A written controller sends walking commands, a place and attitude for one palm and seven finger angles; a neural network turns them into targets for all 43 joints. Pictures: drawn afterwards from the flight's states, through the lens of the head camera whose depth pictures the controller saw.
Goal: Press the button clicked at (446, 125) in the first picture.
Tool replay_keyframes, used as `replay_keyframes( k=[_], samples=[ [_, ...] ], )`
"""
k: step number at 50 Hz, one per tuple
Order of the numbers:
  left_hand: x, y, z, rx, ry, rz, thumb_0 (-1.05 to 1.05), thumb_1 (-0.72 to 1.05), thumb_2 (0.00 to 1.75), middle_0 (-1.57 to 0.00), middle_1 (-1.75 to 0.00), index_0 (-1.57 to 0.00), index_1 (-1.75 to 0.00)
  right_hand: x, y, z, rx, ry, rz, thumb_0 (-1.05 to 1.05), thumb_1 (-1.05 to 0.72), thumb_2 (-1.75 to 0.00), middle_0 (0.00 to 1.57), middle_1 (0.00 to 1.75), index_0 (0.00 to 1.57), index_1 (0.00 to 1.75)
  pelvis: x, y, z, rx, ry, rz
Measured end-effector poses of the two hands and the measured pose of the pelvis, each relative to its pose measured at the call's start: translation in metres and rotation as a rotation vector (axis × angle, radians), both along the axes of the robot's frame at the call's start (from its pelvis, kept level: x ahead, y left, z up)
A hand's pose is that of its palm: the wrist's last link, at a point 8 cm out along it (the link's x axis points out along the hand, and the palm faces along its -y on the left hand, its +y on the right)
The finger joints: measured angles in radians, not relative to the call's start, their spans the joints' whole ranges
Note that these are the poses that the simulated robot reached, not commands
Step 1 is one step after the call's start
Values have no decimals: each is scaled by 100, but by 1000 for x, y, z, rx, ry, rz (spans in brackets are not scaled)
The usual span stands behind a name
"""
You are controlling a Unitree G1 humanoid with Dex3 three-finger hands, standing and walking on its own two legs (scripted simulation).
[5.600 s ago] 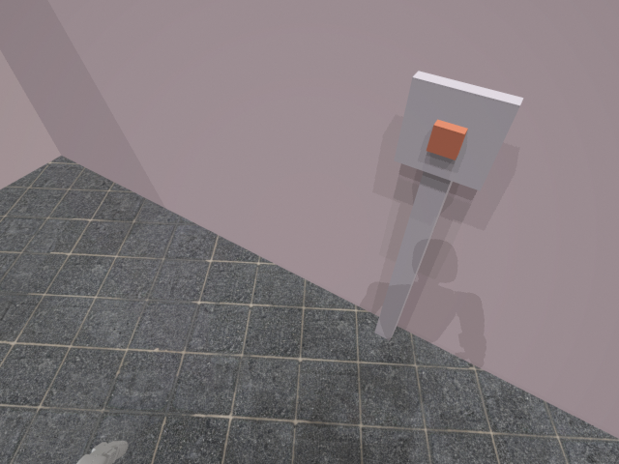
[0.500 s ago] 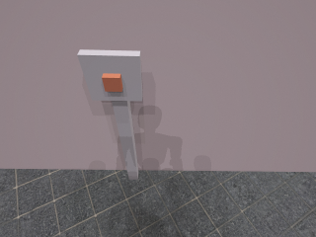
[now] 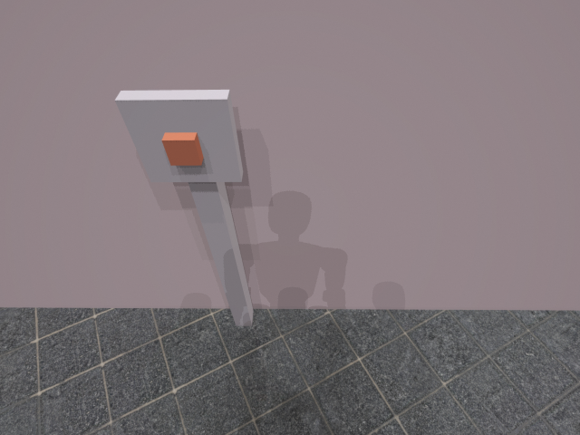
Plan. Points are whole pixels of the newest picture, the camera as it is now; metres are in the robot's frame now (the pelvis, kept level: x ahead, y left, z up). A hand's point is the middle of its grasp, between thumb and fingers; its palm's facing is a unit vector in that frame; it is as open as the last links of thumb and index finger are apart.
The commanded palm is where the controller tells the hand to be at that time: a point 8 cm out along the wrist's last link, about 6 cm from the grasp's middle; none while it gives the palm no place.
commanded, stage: shuffle to correct the standing spot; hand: left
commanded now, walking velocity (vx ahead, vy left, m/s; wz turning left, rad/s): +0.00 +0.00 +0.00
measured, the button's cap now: (183, 148) +0.55 +0.23 +0.08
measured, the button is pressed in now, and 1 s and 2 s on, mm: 0 0 0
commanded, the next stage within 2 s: come to a stop and stand still in 0.28 s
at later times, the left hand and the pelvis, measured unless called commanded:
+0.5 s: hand out of the picture +0.09 +0.18 -0.18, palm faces +0.03 -0.97 -0.24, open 7.4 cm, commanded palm none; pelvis +0.08 -0.01 -0.02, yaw +0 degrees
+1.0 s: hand out of the picture +0.13 +0.16 -0.17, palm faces +0.09 -0.97 -0.24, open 7.4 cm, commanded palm none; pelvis +0.09 -0.02 -0.01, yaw +2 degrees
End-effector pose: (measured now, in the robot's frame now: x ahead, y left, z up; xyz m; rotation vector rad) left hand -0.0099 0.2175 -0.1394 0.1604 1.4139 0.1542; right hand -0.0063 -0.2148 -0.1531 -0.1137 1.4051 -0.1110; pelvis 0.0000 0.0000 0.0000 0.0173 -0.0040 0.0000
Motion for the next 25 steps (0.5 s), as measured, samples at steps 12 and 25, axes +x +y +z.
replay_keyframes(
  k=[12,25],
  samples=[
    [7,-8,-12,-34,16,51,1,90,90,-20,-30,-20,-30,29,-18,3,-49,7,26,1,-91,-90,19,30,20,30,25,-7,-6,-20,8,16],
    [91,12,-12,34,-19,14,1,90,90,-20,-30,-20,-30,36,2,-14,10,99,-29,0,-90,-90,20,30,20,30,77,-9,-18,16,23,7]
  ],
)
